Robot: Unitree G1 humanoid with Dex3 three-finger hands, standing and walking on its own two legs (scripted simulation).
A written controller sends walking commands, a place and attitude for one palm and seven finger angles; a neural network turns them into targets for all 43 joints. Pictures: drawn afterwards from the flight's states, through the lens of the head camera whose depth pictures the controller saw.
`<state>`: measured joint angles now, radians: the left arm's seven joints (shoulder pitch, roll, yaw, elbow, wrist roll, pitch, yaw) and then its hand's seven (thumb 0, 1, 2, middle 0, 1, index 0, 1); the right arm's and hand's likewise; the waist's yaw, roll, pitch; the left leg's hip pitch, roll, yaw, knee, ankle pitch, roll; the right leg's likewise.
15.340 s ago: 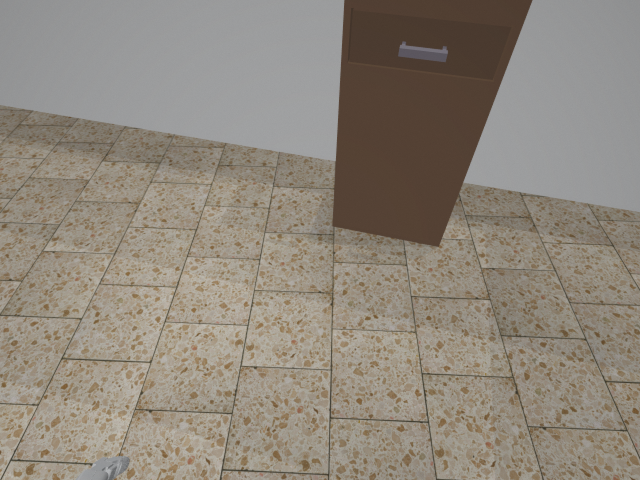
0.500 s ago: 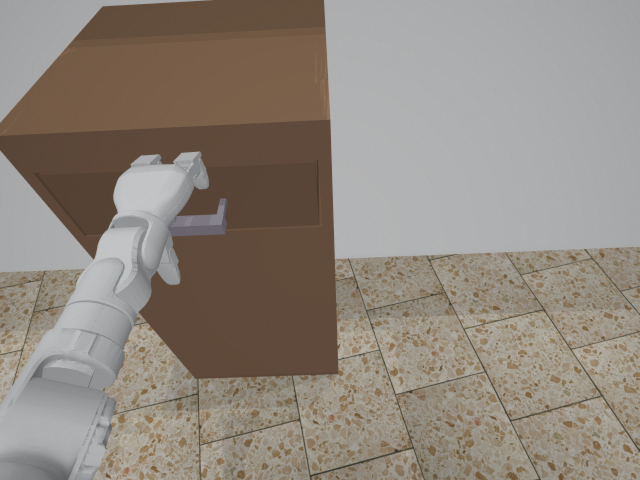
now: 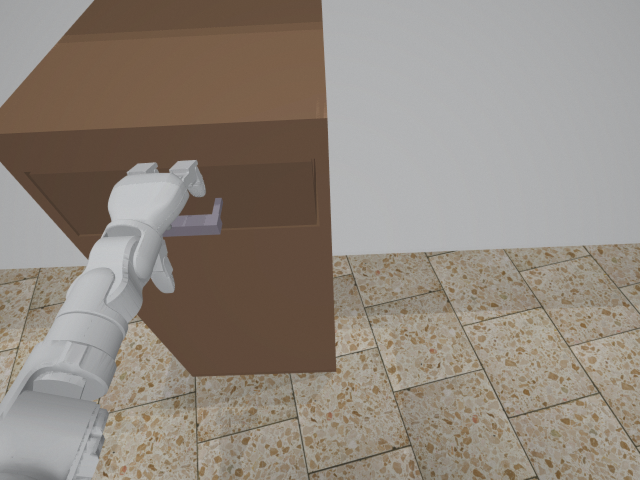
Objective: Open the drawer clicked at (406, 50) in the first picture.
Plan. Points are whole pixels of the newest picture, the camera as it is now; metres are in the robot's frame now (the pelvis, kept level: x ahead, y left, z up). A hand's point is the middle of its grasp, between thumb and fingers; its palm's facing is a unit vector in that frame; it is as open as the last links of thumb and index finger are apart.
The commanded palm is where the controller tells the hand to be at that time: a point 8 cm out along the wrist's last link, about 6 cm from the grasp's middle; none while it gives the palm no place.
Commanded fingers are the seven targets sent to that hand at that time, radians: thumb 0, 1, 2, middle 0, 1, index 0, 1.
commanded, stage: lower the fingers behind the handle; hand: left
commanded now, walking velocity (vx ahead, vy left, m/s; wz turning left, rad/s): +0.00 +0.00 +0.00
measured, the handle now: (180, 215) +0.48 +0.24 +0.04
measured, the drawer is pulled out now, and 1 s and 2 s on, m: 0.00 0.00 0.00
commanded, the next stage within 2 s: close the thumb around the handle in 1.40 s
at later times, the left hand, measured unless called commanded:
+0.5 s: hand (176, 240) +0.42 +0.23 +0.05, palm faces -0.07 -0.03 -1.00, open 13.8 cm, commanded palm +0.41 +0.23 +0.11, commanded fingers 0.00 -0.50 0.30 -0.30 -1.20 -0.30 -1.20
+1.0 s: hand (174, 252) +0.42 +0.24 +0.02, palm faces -0.05 -0.04 -1.00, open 13.8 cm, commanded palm +0.41 +0.24 +0.07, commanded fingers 0.00 -0.50 0.30 -0.30 -1.20 -0.30 -1.20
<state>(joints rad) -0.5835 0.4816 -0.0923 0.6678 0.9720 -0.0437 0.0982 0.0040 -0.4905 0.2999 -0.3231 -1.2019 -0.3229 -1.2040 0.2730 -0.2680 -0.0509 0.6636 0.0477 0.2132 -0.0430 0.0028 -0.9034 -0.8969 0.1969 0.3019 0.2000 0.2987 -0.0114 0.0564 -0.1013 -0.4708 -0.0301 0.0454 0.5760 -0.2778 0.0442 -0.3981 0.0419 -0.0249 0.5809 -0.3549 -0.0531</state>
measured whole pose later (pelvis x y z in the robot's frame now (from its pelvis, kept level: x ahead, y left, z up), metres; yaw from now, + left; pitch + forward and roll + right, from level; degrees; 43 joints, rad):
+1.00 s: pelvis +0.00 +0.00 -0.01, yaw -1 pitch +15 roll -1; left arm -0.60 0.47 -0.04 0.87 1.04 -0.09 0.27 0.00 -0.49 0.30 -0.32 -1.20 -0.32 -1.20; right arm 0.30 -0.25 -0.07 0.68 0.03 0.19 -0.05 0.00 -0.90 -0.90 0.20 0.30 0.20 0.30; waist -0.05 0.04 -0.14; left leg -0.64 -0.01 0.05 0.71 -0.33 0.05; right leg -0.56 0.06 -0.03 0.69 -0.39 -0.05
